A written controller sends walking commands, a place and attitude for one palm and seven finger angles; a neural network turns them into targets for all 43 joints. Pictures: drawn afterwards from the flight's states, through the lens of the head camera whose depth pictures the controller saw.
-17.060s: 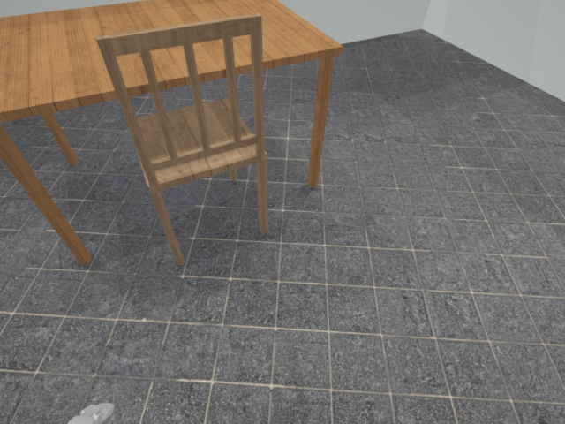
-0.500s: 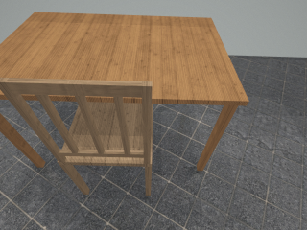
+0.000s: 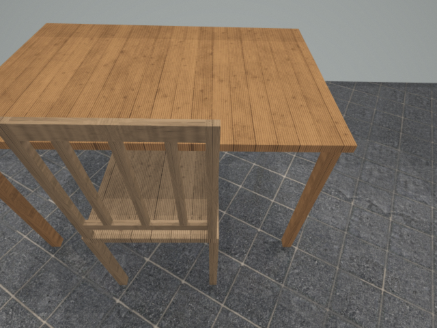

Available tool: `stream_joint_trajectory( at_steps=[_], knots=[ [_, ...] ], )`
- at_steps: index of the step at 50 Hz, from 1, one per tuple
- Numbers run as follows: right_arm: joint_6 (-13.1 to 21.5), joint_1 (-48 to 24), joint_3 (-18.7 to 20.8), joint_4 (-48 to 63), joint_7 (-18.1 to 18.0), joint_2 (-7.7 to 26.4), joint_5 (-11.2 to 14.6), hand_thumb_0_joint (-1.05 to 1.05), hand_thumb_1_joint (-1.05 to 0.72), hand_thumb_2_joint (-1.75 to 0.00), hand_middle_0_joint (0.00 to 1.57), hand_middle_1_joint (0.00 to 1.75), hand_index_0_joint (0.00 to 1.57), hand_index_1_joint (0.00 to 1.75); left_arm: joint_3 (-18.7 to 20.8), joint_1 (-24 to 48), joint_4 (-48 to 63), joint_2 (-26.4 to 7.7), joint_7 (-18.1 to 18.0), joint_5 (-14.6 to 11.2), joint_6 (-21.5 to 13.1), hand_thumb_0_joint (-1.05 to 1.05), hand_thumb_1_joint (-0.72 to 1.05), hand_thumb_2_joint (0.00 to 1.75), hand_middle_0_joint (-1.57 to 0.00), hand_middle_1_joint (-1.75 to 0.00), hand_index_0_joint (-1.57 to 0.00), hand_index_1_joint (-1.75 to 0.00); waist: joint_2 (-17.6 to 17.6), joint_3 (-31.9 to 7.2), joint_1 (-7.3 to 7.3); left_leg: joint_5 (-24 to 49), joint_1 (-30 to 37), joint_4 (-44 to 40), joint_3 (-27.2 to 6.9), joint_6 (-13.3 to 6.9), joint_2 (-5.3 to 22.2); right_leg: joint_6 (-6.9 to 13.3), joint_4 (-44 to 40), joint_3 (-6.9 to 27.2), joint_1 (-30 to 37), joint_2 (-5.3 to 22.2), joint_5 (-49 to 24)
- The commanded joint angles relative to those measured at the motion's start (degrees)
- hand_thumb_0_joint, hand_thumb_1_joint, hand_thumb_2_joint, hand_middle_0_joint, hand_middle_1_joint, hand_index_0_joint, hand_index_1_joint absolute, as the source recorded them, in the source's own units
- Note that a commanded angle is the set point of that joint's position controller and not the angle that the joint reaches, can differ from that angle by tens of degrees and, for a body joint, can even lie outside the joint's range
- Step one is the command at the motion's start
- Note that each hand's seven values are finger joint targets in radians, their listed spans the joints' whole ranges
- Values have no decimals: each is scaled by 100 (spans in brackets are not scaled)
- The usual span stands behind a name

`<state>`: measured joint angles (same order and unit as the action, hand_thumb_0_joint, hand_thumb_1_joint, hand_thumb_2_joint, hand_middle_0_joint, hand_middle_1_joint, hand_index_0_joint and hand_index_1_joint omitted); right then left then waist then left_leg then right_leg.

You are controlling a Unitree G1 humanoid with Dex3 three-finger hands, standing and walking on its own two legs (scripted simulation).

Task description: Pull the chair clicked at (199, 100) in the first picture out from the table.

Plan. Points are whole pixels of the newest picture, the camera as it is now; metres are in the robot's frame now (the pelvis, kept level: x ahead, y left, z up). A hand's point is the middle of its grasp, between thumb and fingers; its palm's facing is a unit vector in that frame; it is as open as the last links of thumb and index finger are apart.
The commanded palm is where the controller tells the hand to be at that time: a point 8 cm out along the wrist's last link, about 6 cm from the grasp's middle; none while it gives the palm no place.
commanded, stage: look again from close up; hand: left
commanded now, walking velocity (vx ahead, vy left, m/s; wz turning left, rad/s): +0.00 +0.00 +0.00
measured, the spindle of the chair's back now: (133, 188) +0.43 +0.23 -0.05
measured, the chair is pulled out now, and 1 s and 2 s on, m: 0.00 0.00 0.00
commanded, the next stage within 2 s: raise the hand toward the chair's back in 0.64 s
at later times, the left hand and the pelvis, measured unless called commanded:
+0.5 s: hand out of the picture -0.01 +0.21 -0.17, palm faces +0.00 -0.98 -0.21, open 7.4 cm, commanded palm none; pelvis +0.00 +0.03 +0.01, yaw +0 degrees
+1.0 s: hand (112, 275) +0.21 +0.20 -0.02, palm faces +0.15 -0.96 -0.23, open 8.7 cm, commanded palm none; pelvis -0.04 +0.00 -0.02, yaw +3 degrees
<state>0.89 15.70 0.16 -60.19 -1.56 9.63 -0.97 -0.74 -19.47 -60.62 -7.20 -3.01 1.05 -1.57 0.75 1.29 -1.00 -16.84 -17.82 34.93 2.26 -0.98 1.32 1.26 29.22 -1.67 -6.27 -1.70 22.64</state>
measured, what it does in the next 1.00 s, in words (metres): stands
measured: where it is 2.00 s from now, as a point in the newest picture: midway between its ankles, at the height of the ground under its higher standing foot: outside the picture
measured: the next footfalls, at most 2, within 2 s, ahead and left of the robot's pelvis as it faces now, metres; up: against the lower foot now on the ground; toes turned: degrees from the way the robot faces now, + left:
none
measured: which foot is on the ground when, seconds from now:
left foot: down 0.00-1.00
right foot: down 0.00-1.00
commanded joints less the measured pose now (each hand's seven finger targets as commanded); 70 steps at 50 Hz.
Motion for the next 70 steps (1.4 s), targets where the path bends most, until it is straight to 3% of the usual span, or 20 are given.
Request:
stream_joint_trajectory(
  at_steps=[1,7,11,21,36,37,38,39,41,42,43,46,47,48,49,52,56,60,64,70],
  knots=[
    [75,194,45,284,-38,493,34,0,-90,-90,20,30,20,30,122,-403,319,-639,-52,-22,-8,0,90,90,-20,-30,-20,-30,22,145,98,1882,337,-500,-645,-273,485,187,-363,421,-497,535,-1630],
    [54,17,63,317,8,626,17,0,-90,-90,20,30,20,30,119,-227,422,-765,-6,-1,86,0,90,90,-20,-30,-20,-30,17,473,169,912,150,-1009,-797,-305,450,111,-469,408,-680,488,-653],
    [51,-54,80,369,27,724,22,0,-90,-90,20,30,20,30,121,-224,437,-842,18,0,104,0,90,90,-20,-30,-20,-30,54,265,166,573,293,-1266,-913,-317,489,55,-477,341,-659,494,-463],
    [103,-46,79,262,18,769,61,0,-90,-90,20,30,20,30,101,-288,330,-925,27,-6,72,0,90,90,-20,-30,-20,-30,-50,-140,168,1646,887,-1143,-774,-310,487,-33,-600,347,-547,652,-1058],
    [92,-30,39,23,18,695,92,0,-90,-90,20,30,20,30,60,-482,77,-867,19,2,68,0,90,90,-20,-30,-20,-30,-81,136,144,1368,882,-1322,-708,-263,413,-52,-834,364,-525,747,-1123],
    [71,-61,49,395,26,976,12,0,-90,-90,20,30,20,30,-24,100,390,-1429,78,-71,-33,0,90,90,-20,-30,-20,-30,1065,689,-60,1665,859,-1482,-844,-282,43,83,-280,49,-984,328,-735],
    [844,-304,152,2256,-160,1578,477,0,-90,-90,20,30,20,30,876,3520,8410,-2353,-218,-1022,-765,0,88,89,-20,-30,-20,-30,1190,-1454,-471,1886,1804,-1038,-440,99,-90,183,-192,-269,-1722,-46,-1342],
    [1413,-14,129,1960,-291,1344,353,0,-90,-90,20,30,20,30,502,1279,7452,-1698,-345,-623,-362,0,85,88,-20,-29,-20,-29,1743,-1681,-190,2869,2727,-1367,-756,374,356,179,564,-171,-1673,-24,-578],
    [1534,91,166,1580,-199,1115,312,0,-90,-90,20,30,20,30,-94,-248,5797,-293,-404,-660,194,0,81,86,-19,-29,-19,-29,411,-702,-258,2073,1725,-1604,-980,217,413,61,803,-58,-2188,39,23],
    [1540,-71,188,1735,-218,1142,352,0,-90,-90,20,30,20,30,-27,-490,5964,-222,-307,-793,199,0,78,85,-19,-28,-19,-28,-273,-503,-299,1394,1157,-1337,-937,53,275,-1,689,-195,-2405,-7,-5],
    [1599,-188,227,2008,-219,1213,316,0,-90,-90,20,30,20,30,244,-23,6200,-437,-191,-922,-75,0,76,84,-19,-28,-19,-28,-702,-463,-313,544,585,-942,-899,-48,182,-41,460,-222,-2449,78,-44],
    [1633,-509,287,2533,-140,1276,122,0,-90,-90,20,30,20,30,1364,93,5580,-1251,127,-911,-1080,0,69,81,-18,-27,-18,-27,-846,-983,-167,-271,-828,220,-798,-75,-134,-35,816,-261,-3035,74,78],
    [1571,-566,289,2639,-96,1240,170,0,-90,-90,20,30,20,30,1670,-53,5003,-1359,317,-1009,-1423,0,67,80,-18,-26,-18,-26,-834,-776,-25,-210,-1272,546,-676,-59,-185,21,1086,-251,-3254,18,136],
    [790,-628,391,2188,21,1557,-58,0,-90,-90,20,30,20,30,757,-248,3942,-1230,201,158,-359,0,-50,30,-15,-30,-15,-30,146,-1821,43,1343,-178,-469,-590,-213,570,151,454,187,-731,944,-1288],
    [541,-488,280,2016,70,1009,-59,0,-90,-90,20,30,20,30,512,37,4279,-1121,148,144,-38,0,-50,30,-15,-30,-15,-30,-7,-1986,72,1564,-219,-210,-719,-167,234,350,395,636,-400,886,-1245],
    [372,-532,229,1987,54,847,-11,0,-90,-90,20,30,20,30,445,608,3947,-1147,125,49,55,0,-50,30,-15,-30,-15,-30,-97,-1539,45,1532,-441,317,-263,-52,-30,436,373,930,-205,1285,-2866],
    [50,-537,130,1838,103,940,-55,0,-90,-90,20,30,20,30,247,1301,3365,-1365,77,10,182,0,-50,30,-15,-30,-15,-30,-1237,315,-181,811,-228,248,-306,18,63,353,-591,851,-1689,1145,-1003],
    [-75,-312,34,1731,165,1000,-69,0,-90,-90,20,30,20,30,123,1153,2896,-1406,62,-20,198,0,-50,30,-15,-30,-15,-30,-984,862,-167,615,78,-23,-397,29,119,323,-981,958,-2065,1025,126],
    [-94,-142,-45,1508,169,954,-61,0,-90,-90,20,30,20,30,82,762,2396,-1385,78,-45,186,0,-50,30,-15,-30,-15,-30,-280,700,-53,256,-48,-461,-581,-23,147,227,-993,1000,-1576,848,521],
    [24,116,-58,1061,76,793,-67,0,-90,-90,20,30,20,30,236,320,1762,-1080,39,-14,98,0,-50,30,-15,-30,-15,-30,-162,-779,69,1053,366,-575,-541,-27,266,171,-681,898,-77,975,-1392]
  ],
)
